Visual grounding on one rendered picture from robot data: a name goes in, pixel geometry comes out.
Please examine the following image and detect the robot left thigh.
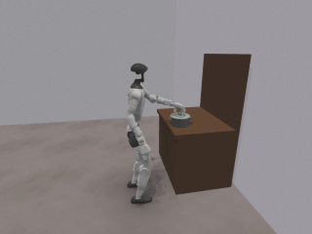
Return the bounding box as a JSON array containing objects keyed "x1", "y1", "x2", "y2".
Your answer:
[{"x1": 136, "y1": 133, "x2": 145, "y2": 163}]

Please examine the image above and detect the left robot hand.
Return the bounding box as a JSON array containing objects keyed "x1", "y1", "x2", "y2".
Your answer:
[{"x1": 174, "y1": 102, "x2": 186, "y2": 115}]

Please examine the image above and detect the left robot upper arm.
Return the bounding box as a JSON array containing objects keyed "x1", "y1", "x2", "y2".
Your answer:
[{"x1": 140, "y1": 84, "x2": 157, "y2": 103}]

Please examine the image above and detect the left robot forearm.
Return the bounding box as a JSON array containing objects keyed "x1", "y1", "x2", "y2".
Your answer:
[{"x1": 156, "y1": 96, "x2": 176, "y2": 107}]

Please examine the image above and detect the table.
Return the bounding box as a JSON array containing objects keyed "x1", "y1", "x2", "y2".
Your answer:
[{"x1": 157, "y1": 54, "x2": 252, "y2": 195}]

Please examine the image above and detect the lid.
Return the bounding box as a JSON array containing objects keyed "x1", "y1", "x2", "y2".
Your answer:
[{"x1": 170, "y1": 113, "x2": 190, "y2": 120}]

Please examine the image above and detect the pot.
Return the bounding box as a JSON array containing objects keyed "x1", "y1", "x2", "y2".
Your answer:
[{"x1": 168, "y1": 116, "x2": 193, "y2": 128}]

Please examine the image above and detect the left robot shin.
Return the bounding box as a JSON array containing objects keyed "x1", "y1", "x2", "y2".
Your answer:
[{"x1": 132, "y1": 159, "x2": 143, "y2": 183}]

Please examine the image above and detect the right robot forearm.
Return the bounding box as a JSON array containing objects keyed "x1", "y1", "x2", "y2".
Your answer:
[{"x1": 127, "y1": 115, "x2": 146, "y2": 145}]

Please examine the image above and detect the right robot hand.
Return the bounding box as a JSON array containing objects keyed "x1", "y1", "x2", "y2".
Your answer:
[{"x1": 139, "y1": 143, "x2": 155, "y2": 164}]

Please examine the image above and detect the right robot upper arm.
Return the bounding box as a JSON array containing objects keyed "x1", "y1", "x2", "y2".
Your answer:
[{"x1": 125, "y1": 89, "x2": 142, "y2": 121}]

